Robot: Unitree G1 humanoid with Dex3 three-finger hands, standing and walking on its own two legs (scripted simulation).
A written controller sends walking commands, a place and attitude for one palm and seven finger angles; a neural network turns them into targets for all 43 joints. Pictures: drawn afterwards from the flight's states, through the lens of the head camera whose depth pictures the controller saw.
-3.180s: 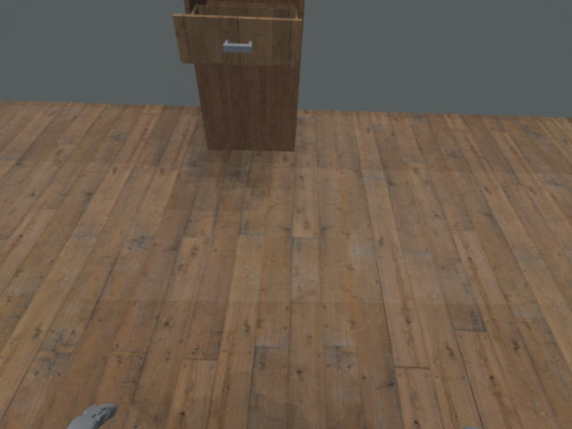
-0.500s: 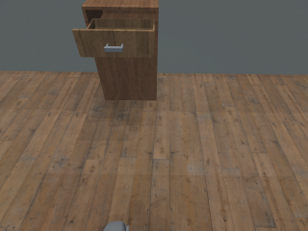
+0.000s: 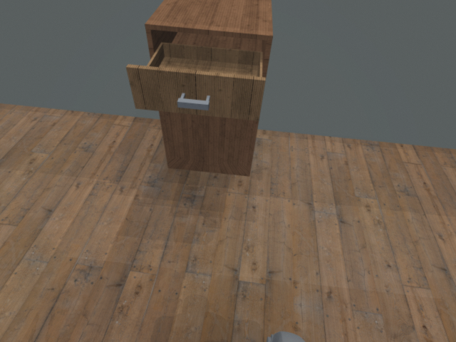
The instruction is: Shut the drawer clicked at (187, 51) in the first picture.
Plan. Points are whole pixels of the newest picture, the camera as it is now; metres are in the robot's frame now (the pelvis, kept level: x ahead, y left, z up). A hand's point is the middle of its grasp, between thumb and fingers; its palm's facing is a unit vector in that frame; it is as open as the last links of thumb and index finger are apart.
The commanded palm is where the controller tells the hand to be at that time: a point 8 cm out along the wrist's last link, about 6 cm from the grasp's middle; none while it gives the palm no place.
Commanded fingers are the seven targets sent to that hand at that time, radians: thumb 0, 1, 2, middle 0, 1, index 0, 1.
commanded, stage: walk to a spot facing it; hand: left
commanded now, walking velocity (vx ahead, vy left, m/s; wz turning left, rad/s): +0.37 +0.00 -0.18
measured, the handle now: (194, 100) +0.83 +0.18 -0.05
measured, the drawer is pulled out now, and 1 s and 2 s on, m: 0.30 0.30 0.30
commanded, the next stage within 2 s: take the last steps up to it in 0.34 s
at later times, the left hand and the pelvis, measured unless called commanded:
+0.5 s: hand (185, 303) +0.23 +0.11 -0.16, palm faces +0.05 -0.97 -0.22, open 7.2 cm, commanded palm none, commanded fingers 0.00 0.90 0.90 -0.20 -0.30 -0.20 -0.30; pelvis +0.19 -0.08 +0.00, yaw +2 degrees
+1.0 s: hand (174, 250) +0.35 +0.16 -0.17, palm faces +0.09 -0.98 -0.16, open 7.4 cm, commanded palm none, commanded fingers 0.00 0.90 0.90 -0.20 -0.30 -0.20 -0.30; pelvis +0.34 -0.02 +0.00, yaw +1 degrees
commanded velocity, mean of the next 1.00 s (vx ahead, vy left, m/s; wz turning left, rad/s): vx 0.28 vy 0.01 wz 0.04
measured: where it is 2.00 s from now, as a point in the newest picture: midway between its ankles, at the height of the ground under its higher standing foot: (241, 283)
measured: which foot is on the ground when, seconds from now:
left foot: down 0.00-0.26, up 0.28-0.70, down 0.72-1.00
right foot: up 0.00-0.24, down 0.26-0.72, up 0.74-1.00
